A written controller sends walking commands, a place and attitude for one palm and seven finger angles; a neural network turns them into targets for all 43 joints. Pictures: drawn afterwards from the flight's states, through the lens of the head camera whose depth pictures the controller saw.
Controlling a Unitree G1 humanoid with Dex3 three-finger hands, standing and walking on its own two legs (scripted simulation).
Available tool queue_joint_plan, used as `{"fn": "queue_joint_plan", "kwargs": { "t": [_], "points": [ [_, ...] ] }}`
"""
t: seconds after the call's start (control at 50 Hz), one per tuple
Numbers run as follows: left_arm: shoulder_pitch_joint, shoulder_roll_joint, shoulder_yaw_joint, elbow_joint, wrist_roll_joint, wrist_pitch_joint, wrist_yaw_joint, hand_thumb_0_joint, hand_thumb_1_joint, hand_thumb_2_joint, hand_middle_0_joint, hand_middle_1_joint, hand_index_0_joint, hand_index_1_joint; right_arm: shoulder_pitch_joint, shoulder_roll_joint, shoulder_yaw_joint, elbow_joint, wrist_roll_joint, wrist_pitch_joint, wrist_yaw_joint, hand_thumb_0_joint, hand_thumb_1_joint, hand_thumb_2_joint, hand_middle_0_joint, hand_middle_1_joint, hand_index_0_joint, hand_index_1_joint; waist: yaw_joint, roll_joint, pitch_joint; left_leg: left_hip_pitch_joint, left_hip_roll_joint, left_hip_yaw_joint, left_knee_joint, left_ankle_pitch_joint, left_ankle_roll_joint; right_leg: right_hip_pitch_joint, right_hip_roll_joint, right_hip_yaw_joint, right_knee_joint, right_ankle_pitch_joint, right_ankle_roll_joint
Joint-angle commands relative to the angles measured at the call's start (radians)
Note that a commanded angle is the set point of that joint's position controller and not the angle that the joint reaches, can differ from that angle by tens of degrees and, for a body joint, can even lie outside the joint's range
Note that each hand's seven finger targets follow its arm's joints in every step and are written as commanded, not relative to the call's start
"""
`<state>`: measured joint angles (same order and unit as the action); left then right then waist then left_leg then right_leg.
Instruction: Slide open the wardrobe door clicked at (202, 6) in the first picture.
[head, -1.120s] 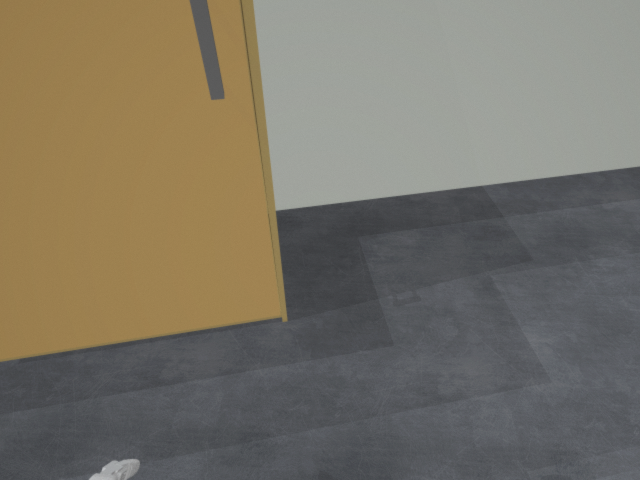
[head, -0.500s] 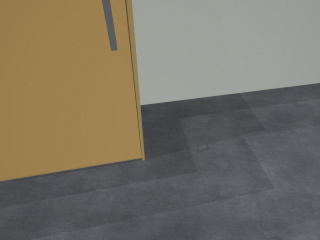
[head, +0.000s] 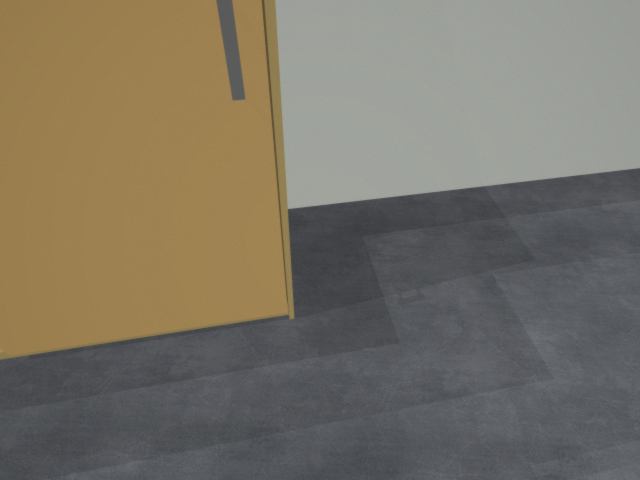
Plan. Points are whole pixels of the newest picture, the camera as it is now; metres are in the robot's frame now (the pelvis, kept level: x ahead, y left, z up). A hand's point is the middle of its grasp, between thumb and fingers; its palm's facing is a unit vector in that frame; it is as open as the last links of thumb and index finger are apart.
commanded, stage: look at it before walking up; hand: right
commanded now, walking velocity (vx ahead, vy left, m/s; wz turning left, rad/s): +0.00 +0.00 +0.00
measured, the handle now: (231, 44) +0.72 +0.20 +0.20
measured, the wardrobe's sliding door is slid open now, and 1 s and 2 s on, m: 0.00 0.00 0.00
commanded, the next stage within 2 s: turn to face it in 0.42 s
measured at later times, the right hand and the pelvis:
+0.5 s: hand out of the picture +0.09 -0.24 -0.16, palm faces -0.02 +0.94 -0.33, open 7.3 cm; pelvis +0.01 +0.00 +0.00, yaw +0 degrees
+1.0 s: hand out of the picture +0.06 -0.19 -0.18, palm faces -0.12 +0.97 -0.22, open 7.3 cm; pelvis -0.01 +0.00 -0.01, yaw +6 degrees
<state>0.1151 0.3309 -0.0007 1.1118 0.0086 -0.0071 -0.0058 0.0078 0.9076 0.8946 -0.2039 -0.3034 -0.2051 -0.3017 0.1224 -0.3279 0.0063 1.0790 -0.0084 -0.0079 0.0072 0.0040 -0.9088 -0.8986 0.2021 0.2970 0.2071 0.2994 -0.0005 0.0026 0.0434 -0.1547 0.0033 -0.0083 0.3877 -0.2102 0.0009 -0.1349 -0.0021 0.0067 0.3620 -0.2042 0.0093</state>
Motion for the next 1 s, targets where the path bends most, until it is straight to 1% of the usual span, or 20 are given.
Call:
{"fn": "queue_joint_plan", "kwargs": {
  "t": [0.0,0.06,0.1,0.12,0.14,0.26,0.36,0.46,0.52,0.56,0.58,0.66,0.7,0.74,0.76,0.84,0.88,0.92,0.94,0.98],
  "points": [
    [-0.046,0.2,0.037,-0.06,0.001,-0.028,0.018,0.0,0.9,0.9,-0.2,-0.3,-0.2,-0.3,-0.033,-0.209,-0.044,-0.06,-0.002,-0.021,-0.019,0.0,-0.9,-0.9,0.2,0.3,0.2,0.3,-0.003,0.005,-0.093,0.031,0.122,-0.102,-0.062,0.148,0.032,0.012,-0.11,0.086,-0.047,0.142,-0.031],
    [-0.044,0.199,0.037,-0.061,0.0,-0.026,0.018,0.0,0.9,0.9,-0.2,-0.3,-0.2,-0.3,-0.036,-0.21,-0.044,-0.059,-0.003,-0.023,-0.021,0.0,-0.9,-0.9,0.2,0.3,0.2,0.3,-0.002,0.008,-0.092,0.04,0.121,-0.098,-0.06,0.176,0.032,0.011,-0.111,0.084,-0.042,0.155,-0.029],
    [-0.047,0.202,0.036,-0.06,0.0,-0.026,0.019,0.0,0.9,0.9,-0.2,-0.3,-0.2,-0.3,-0.041,-0.211,-0.044,-0.059,-0.002,-0.021,-0.02,0.0,-0.9,-0.9,0.2,0.3,0.2,0.3,-0.001,0.011,-0.077,0.03,0.121,-0.098,-0.064,0.161,0.032,0.008,-0.111,0.083,-0.051,0.142,-0.028],
    [-0.052,0.204,0.035,-0.06,0.001,-0.026,0.019,0.0,0.9,0.9,-0.2,-0.3,-0.2,-0.3,-0.036,-0.209,-0.042,-0.058,-0.001,-0.021,-0.019,0.0,-0.9,-0.9,0.2,0.3,0.2,0.3,-0.003,-0.005,-0.074,0.024,0.12,-0.101,-0.066,0.159,0.032,0.012,-0.11,0.084,-0.051,0.142,-0.028],
    [-0.05,0.202,0.036,-0.058,0.0,-0.025,0.019,0.0,0.9,0.9,-0.2,-0.3,-0.2,-0.3,-0.037,-0.21,-0.042,-0.058,-0.002,-0.021,-0.019,0.0,-0.9,-0.9,0.2,0.3,0.2,0.3,-0.002,0.006,-0.074,0.027,0.12,-0.099,-0.069,0.155,0.031,0.011,-0.111,0.085,-0.052,0.139,-0.029],
    [-0.046,0.199,0.036,-0.06,0.0,-0.025,0.02,0.0,0.9,0.9,-0.2,-0.3,-0.2,-0.3,-0.03,-0.212,-0.044,-0.057,-0.002,-0.024,-0.021,0.0,-0.9,-0.9,0.2,0.3,0.2,0.3,-0.001,0.006,-0.103,0.054,0.124,-0.094,-0.06,0.227,0.033,0.03,-0.114,0.079,-0.039,0.191,-0.027],
    [-0.05,0.201,0.036,-0.061,0.0,-0.024,0.02,0.0,0.9,0.9,-0.2,-0.3,-0.2,-0.3,-0.032,-0.209,-0.043,-0.056,-0.002,-0.021,-0.02,0.0,-0.9,-0.9,0.2,0.3,0.2,0.3,-0.004,0.002,-0.083,0.042,0.118,-0.093,-0.067,0.192,0.03,0.026,-0.114,0.083,-0.051,0.17,-0.027],
    [-0.049,0.202,0.036,-0.061,-0.001,-0.027,0.022,0.0,0.9,0.9,-0.2,-0.3,-0.2,-0.3,-0.03,-0.211,-0.043,-0.054,-0.003,-0.022,-0.021,0.0,-0.9,-0.9,0.2,0.3,0.2,0.3,-0.002,0.002,-0.107,0.064,0.121,-0.088,-0.058,0.245,0.03,0.045,-0.119,0.079,-0.047,0.223,-0.028],
    [-0.053,0.207,0.036,-0.061,-0.001,-0.028,0.023,0.0,0.9,0.9,-0.2,-0.3,-0.2,-0.3,-0.031,-0.211,-0.044,-0.054,-0.002,-0.022,-0.021,0.0,-0.9,-0.9,0.2,0.3,0.2,0.3,-0.002,0.002,-0.108,0.065,0.122,-0.085,-0.056,0.256,0.03,0.051,-0.12,0.08,-0.051,0.236,-0.027],
    [-0.051,0.206,0.04,-0.062,-0.001,-0.027,0.025,0.0,0.9,0.9,-0.2,-0.3,-0.2,-0.3,-0.029,-0.213,-0.046,-0.058,-0.003,-0.021,-0.021,0.0,-0.9,-0.9,0.2,0.3,0.2,0.3,-0.003,0.01,-0.1,0.05,0.118,-0.093,-0.056,0.278,0.033,0.065,-0.125,0.066,-0.04,0.242,-0.026],
    [-0.045,0.2,0.039,-0.064,0.0,-0.026,0.027,0.0,0.9,0.9,-0.2,-0.3,-0.2,-0.3,-0.029,-0.207,-0.047,-0.062,-0.003,-0.017,-0.021,0.0,-0.9,-0.9,0.2,0.3,0.2,0.3,-0.001,0.0,-0.099,0.045,0.118,-0.098,-0.044,0.299,0.034,0.067,-0.125,0.058,-0.031,0.247,-0.025],
    [0.018,0.092,0.027,-0.064,0.001,-0.006,0.032,0.0,0.9,0.9,-0.2,-0.3,-0.2,-0.3,0.025,-0.113,-0.035,-0.06,-0.003,0.013,-0.026,0.0,-0.9,-0.9,0.2,0.3,0.2,0.3,0.002,0.01,-0.082,0.006,0.11,-0.115,0.003,0.326,0.023,0.044,-0.127,0.015,0.015,0.224,-0.005],
    [0.03,0.088,0.031,-0.077,0.002,0.002,0.035,0.0,0.9,0.9,-0.2,-0.3,-0.2,-0.3,0.039,-0.108,-0.038,-0.075,-0.005,0.023,-0.026,0.0,-0.9,-0.9,0.2,0.3,0.2,0.3,0.004,0.015,-0.077,-0.023,0.102,-0.127,0.027,0.321,0.023,0.037,-0.13,0.0,0.033,0.202,-0.004],
    [0.033,0.091,0.038,-0.092,0.003,0.006,0.038,0.0,0.9,0.9,-0.2,-0.3,-0.2,-0.3,0.046,-0.107,-0.044,-0.092,-0.006,0.03,-0.024,0.0,-0.9,-0.9,0.2,0.3,0.2,0.3,0.004,0.004,-0.058,-0.061,0.091,-0.138,0.048,0.298,0.026,0.024,-0.136,-0.005,0.044,0.164,-0.007],
    [0.044,0.091,0.041,-0.098,0.004,0.008,0.038,0.0,0.9,0.9,-0.2,-0.3,-0.2,-0.3,0.048,-0.106,-0.046,-0.099,-0.007,0.031,-0.023,0.0,-0.9,-0.9,0.2,0.3,0.2,0.3,0.005,-0.007,-0.06,-0.06,0.085,-0.135,0.065,0.293,0.028,0.011,-0.142,-0.001,0.049,0.162,-0.012],
    [0.041,0.085,0.054,-0.126,0.003,0.011,0.039,0.0,0.9,0.9,-0.2,-0.3,-0.2,-0.3,0.066,-0.092,-0.056,-0.131,-0.01,0.036,-0.019,0.0,-0.9,-0.9,0.2,0.3,0.2,0.3,0.001,-0.019,-0.05,-0.108,0.065,-0.151,0.103,0.236,0.029,-0.022,-0.154,-0.001,0.066,0.081,-0.024],
    [0.042,0.074,0.06,-0.139,0.003,0.014,0.038,0.0,0.9,0.9,-0.2,-0.3,-0.2,-0.3,0.077,-0.087,-0.059,-0.143,-0.013,0.038,-0.018,0.0,-0.9,-0.9,0.2,0.3,0.2,0.3,-0.002,-0.001,-0.045,-0.124,0.067,-0.177,0.095,0.181,0.035,-0.056,-0.145,-0.009,0.086,0.001,-0.024],
    [0.052,0.056,0.062,-0.146,0.003,0.015,0.038,0.0,0.9,0.9,-0.2,-0.3,-0.2,-0.3,0.081,-0.087,-0.065,-0.154,-0.014,0.038,-0.017,0.0,-0.9,-0.9,0.2,0.3,0.2,0.3,0.0,0.032,-0.046,-0.145,0.086,-0.223,0.069,0.136,0.049,-0.073,-0.124,-0.028,0.124,-0.062,-0.018],
    [0.059,0.044,0.064,-0.15,0.002,0.016,0.037,0.0,0.9,0.9,-0.2,-0.3,-0.2,-0.3,0.086,-0.09,-0.067,-0.157,-0.015,0.037,-0.018,0.0,-0.9,-0.9,0.2,0.3,0.2,0.3,0.001,0.051,-0.054,-0.156,0.101,-0.258,0.045,0.115,0.059,-0.076,-0.106,-0.042,0.157,-0.089,-0.013],
    [0.086,0.013,0.063,-0.147,0.001,0.02,0.036,0.0,0.9,0.9,-0.2,-0.3,-0.2,-0.3,0.089,-0.1,-0.074,-0.163,-0.015,0.038,-0.021,0.0,-0.9,-0.9,0.2,0.3,0.2,0.3,0.007,0.13,-0.058,-0.159,0.149,-0.34,-0.023,0.058,0.092,-0.104,-0.065,-0.066,0.231,-0.149,-0.002]
  ]
}}
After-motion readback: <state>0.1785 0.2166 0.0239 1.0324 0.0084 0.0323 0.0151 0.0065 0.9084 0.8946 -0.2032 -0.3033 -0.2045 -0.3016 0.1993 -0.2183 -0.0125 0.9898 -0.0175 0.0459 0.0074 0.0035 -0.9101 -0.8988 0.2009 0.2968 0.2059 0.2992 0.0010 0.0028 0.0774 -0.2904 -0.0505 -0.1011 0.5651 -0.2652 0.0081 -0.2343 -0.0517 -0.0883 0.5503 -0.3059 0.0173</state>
